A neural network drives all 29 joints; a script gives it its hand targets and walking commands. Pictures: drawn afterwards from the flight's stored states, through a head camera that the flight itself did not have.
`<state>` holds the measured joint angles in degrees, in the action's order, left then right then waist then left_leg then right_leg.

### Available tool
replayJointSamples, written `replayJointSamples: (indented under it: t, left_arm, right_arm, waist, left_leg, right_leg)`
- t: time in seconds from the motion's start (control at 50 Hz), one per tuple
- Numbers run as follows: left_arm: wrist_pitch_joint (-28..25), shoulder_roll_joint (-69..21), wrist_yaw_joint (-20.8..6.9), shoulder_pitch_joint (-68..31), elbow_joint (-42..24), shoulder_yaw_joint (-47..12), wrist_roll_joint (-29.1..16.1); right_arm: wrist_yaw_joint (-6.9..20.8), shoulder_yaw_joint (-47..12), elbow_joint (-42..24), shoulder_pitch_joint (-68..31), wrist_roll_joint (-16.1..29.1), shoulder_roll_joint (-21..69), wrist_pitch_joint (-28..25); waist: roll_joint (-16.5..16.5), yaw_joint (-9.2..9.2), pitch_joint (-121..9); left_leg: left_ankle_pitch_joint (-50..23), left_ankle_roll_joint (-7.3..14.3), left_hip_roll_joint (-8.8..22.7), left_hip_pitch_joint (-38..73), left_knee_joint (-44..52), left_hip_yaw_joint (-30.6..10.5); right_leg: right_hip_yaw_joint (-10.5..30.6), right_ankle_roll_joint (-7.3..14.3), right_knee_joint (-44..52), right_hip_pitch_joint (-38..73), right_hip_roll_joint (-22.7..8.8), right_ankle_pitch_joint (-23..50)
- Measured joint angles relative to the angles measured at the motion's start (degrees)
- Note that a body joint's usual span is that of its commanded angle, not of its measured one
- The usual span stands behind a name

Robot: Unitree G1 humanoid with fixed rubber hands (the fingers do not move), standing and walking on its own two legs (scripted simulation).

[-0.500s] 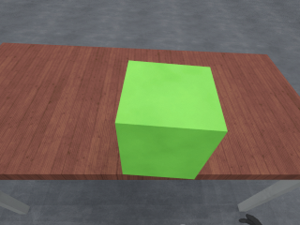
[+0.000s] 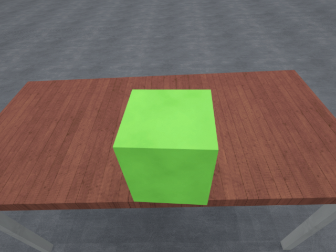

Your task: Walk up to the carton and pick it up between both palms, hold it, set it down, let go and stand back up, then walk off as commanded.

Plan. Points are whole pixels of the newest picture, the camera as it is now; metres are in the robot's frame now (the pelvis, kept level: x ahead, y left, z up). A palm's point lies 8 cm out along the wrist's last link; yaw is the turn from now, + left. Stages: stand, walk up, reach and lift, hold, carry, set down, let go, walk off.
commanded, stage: walk up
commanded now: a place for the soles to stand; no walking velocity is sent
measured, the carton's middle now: (170, 148) +0.40 +0.03 +0.04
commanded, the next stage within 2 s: reach and lift in 1.88 s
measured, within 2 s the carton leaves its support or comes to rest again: neither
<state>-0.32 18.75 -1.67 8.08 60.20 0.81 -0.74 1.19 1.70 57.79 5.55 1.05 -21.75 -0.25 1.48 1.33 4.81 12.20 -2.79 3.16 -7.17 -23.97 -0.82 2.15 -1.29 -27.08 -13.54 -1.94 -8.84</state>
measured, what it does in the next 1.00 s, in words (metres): stands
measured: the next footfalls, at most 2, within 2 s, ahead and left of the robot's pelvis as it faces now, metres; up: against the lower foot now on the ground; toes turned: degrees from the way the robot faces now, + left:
none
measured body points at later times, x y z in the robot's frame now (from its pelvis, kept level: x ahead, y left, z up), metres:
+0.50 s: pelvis +0.01 +0.02 +0.01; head +0.02 +0.02 +0.45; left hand +0.13 +0.30 -0.13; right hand +0.04 -0.27 -0.13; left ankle +0.02 +0.17 -0.74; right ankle +0.07 -0.13 -0.74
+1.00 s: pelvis +0.04 +0.02 +0.01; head +0.06 +0.03 +0.46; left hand +0.11 +0.31 -0.13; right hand +0.12 -0.27 -0.12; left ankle +0.02 +0.17 -0.74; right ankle +0.07 -0.13 -0.74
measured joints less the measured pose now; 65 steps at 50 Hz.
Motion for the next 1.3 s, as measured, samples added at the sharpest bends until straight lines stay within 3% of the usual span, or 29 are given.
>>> replayJointSamples:
  t: [0.4,0.9,1.3]
  left_arm:
    - [0.2,-0.7,0.9,-4.3,2.6,1.2,0.0]
    - [0.1,0.3,1.6,-1.3,5.3,0.6,0.0]
    - [0.3,-0.3,1.8,-3.1,5.1,0.8,0.4]
  right_arm:
    - [-0.5,-0.3,5.9,6.5,-0.7,3.7,-0.8]
    - [-0.9,0.4,3.9,-0.2,-0.3,3.8,-1.0]
    - [-1.1,0.9,4.5,2.5,-0.7,4.3,-0.6]
  waist:
    - [-3.1,-2.81,-0.1]
    - [-1.8,0.14,0.2]
    - [-2.2,-1.37,-0.7]
  left_leg:
    - [-0.8,-0.6,0.5,0.6,2.6,2.1]
    - [1.2,0.0,0.4,3.3,3.9,3.1]
    - [1.7,0.1,0.6,4.3,4.3,4.0]
  right_leg:
    - [1.8,-0.7,4.7,0.7,0.5,2.4]
    - [2.5,-1.6,6.4,3.3,0.4,0.9]
    - [3.3,-1.6,6.6,3.8,0.7,0.7]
